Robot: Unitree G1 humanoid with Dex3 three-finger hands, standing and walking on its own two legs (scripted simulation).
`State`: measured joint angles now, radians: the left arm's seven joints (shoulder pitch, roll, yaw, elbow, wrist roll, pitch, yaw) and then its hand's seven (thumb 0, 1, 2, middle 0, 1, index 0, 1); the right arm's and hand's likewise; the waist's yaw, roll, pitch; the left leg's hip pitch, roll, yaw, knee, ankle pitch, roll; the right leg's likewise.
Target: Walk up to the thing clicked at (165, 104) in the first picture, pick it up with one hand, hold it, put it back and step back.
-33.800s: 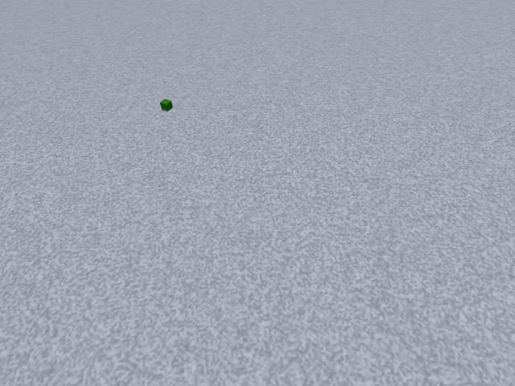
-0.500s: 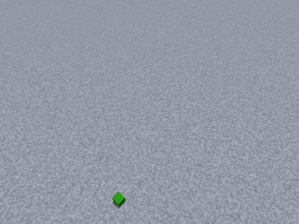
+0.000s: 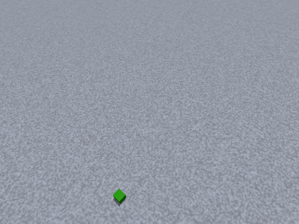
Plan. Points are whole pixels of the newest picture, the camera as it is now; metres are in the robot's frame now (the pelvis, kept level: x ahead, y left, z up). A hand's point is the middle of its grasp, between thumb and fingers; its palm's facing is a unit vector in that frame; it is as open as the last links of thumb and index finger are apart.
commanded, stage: rise first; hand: left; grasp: from above
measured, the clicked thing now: (119, 196) +0.43 +0.22 -0.76
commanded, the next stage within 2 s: none
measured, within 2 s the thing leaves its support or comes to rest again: neither
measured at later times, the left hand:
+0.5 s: hand out of the picture +0.13 +0.26 -0.22, palm faces -0.11 -0.86 -0.50, open 13.5 cm
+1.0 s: hand out of the picture +0.14 +0.29 -0.31, palm faces -0.24 -0.64 -0.73, open 14.1 cm
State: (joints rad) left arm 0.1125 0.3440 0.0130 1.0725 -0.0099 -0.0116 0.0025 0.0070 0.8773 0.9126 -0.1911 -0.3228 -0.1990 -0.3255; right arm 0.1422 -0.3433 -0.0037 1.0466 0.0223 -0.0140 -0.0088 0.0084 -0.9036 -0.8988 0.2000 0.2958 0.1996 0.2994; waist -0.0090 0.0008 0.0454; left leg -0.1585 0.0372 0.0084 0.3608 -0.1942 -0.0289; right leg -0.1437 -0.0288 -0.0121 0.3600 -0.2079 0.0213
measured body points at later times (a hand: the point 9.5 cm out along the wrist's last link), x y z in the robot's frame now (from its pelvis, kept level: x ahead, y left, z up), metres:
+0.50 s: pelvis -0.01 +0.01 -0.06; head +0.07 +0.02 +0.38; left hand +0.13 +0.31 -0.19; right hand +0.12 -0.25 -0.17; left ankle +0.00 +0.14 -0.75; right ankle -0.01 -0.13 -0.75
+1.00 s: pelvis -0.02 +0.00 -0.15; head +0.10 +0.02 +0.28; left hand +0.15 +0.32 -0.27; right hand +0.16 -0.24 -0.25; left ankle +0.00 +0.14 -0.75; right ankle -0.01 -0.13 -0.75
